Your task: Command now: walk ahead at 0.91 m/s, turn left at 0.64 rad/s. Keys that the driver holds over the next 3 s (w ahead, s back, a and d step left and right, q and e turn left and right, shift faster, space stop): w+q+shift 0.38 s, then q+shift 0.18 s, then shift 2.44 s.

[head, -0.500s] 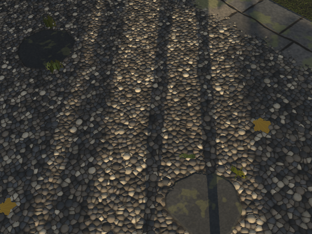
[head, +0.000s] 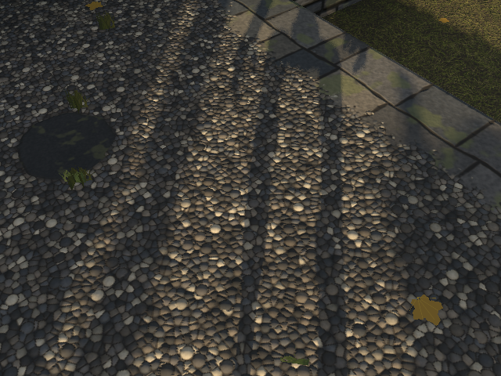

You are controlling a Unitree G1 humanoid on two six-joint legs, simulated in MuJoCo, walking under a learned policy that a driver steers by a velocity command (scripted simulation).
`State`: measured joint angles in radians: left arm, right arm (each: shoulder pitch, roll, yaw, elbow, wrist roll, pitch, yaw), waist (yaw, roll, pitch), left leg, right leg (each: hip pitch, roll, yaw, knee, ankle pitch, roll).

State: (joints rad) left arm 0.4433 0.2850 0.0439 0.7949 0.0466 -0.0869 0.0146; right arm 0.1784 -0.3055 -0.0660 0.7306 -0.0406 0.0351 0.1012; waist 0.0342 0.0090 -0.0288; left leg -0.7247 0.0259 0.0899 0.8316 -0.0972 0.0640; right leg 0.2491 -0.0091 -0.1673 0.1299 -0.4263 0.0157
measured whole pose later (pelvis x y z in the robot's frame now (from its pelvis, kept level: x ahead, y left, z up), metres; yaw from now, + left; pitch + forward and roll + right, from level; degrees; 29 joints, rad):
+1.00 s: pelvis +0.67 +0.18 +0.01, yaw +42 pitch +1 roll +0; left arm 0.18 0.33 0.04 0.78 -0.02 -0.03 0.00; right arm 0.03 -0.26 -0.02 0.60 -0.02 0.00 0.02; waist 0.04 -0.01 0.08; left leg -0.44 -0.04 -0.01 0.56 -0.14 0.05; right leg -0.35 -0.06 -0.03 0.99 -0.60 0.05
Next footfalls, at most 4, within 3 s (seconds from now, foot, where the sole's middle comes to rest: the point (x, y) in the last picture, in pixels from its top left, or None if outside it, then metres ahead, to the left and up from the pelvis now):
0.06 left None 0.22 0.09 -0.75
0.50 right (259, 302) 0.71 0.05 -0.75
0.90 left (154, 299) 0.71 0.35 -0.75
1.18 right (236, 262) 0.84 0.12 -0.75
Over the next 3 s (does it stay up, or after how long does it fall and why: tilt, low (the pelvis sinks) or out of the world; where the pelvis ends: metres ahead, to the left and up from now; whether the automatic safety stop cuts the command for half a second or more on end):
stays up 0.76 0.20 0.02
